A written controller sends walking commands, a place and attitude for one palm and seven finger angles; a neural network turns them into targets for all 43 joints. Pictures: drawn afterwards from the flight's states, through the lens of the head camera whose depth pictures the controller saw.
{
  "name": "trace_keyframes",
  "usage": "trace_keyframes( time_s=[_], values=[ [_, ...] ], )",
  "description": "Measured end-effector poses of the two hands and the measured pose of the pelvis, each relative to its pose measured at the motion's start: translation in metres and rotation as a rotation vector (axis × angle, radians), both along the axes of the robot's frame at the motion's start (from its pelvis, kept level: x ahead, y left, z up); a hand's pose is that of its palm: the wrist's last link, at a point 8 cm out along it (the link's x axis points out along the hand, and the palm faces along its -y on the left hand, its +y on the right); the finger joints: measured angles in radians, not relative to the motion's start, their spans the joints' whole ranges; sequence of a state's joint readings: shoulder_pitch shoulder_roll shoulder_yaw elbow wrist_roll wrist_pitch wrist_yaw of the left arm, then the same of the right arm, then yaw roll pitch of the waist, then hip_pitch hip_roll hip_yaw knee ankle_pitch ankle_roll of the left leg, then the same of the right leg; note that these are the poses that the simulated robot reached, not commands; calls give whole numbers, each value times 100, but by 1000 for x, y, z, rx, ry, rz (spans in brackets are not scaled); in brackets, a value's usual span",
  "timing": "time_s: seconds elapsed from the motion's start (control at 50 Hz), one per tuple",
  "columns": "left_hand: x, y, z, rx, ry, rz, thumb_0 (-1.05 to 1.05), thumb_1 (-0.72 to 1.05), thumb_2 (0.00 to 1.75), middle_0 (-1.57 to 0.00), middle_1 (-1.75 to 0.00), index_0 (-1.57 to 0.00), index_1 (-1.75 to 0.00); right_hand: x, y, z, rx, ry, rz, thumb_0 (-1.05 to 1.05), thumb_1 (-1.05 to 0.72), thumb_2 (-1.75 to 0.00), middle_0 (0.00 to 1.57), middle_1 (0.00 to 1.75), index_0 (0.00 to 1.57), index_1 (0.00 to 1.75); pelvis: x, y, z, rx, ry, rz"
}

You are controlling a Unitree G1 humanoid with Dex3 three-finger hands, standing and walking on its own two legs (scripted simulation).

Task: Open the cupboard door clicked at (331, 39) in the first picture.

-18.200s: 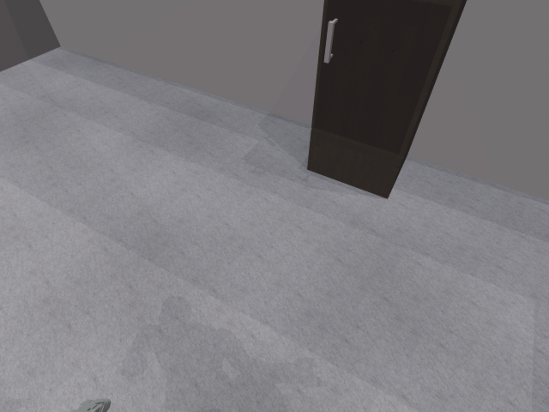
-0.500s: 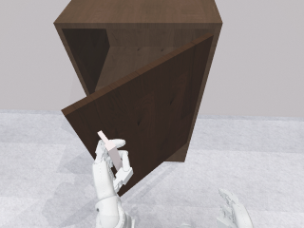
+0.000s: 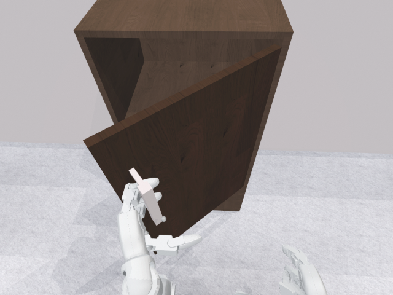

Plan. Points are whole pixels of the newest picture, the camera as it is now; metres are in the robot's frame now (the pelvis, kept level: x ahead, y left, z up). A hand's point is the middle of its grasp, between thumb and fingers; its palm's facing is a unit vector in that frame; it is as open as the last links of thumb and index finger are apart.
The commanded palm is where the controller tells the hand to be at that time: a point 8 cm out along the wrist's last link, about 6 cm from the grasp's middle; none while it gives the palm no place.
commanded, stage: open thumb and fingers to let go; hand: left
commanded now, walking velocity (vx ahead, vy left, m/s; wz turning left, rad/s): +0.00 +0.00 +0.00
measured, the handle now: (146, 198) +0.30 +0.12 +0.04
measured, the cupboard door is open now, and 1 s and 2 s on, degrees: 41 44 44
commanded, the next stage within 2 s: slide the hand sideways off the handle in 0.24 s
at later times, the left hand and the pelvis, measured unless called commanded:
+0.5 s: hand (162, 238) +0.23 +0.08 +0.04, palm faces -0.05 -1.00 -0.03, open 15.9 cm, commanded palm +0.21 +0.11 +0.04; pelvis -0.01 +0.02 -0.01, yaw +0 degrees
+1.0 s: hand (149, 254) +0.20 +0.09 +0.04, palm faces -0.08 -1.00 +0.02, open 16.0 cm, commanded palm +0.17 +0.16 +0.04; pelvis -0.02 +0.03 -0.02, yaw -2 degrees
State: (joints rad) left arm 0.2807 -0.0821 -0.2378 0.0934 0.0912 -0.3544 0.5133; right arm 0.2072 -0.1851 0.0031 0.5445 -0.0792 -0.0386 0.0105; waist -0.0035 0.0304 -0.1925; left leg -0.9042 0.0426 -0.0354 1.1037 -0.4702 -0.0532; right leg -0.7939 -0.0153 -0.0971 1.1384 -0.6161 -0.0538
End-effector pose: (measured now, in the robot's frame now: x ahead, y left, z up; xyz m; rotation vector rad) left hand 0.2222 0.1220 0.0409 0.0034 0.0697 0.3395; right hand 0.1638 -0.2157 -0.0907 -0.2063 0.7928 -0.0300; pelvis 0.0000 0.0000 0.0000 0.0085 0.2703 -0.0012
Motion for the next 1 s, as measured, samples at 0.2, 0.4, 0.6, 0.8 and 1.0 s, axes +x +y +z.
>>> trace_keyframes(
  time_s=[0.2, 0.4, 0.6, 0.8, 1.0],
  values=[
    [-1, 0, -1, 7, -10, -28, -1, -48, 30, -25, -78, -29, -78, 1, 9, 1, -1, -24, 8, 1, -91, -90, 20, 30, 20, 30, -5, 7, -3, -12, -4, 0],
    [-2, 4, -1, 11, -8, -85, -1, -49, 30, -31, -52, -31, -58, 1, 19, 4, 14, -40, 24, 1, -91, -90, 20, 30, 20, 30, -10, 11, -3, -16, -9, 3],
    [-23, 7, 0, -52, -62, -470, -1, -50, 30, -17, -35, -15, -37, -15, 12, -1, 1, -62, -37, 1, -91, -90, 20, 30, 20, 30, -18, 24, -14, -24, -9, -9],
    [-26, 9, 0, -32, -62, -441, -1, -50, 30, -16, -31, -18, -33, -24, 24, 0, 10, -41, -50, 1, -91, -90, 20, 30, 20, 30, -20, 30, -17, -23, -6, -24],
    [-43, 28, 1, -34, -36, -415, -1, -50, 30, -18, -32, -20, -33, -15, 29, 6, 17, -70, -35, 1, -90, -90, 20, 30, 20, 30, -17, 31, -16, -28, -3, -23]
  ],
)
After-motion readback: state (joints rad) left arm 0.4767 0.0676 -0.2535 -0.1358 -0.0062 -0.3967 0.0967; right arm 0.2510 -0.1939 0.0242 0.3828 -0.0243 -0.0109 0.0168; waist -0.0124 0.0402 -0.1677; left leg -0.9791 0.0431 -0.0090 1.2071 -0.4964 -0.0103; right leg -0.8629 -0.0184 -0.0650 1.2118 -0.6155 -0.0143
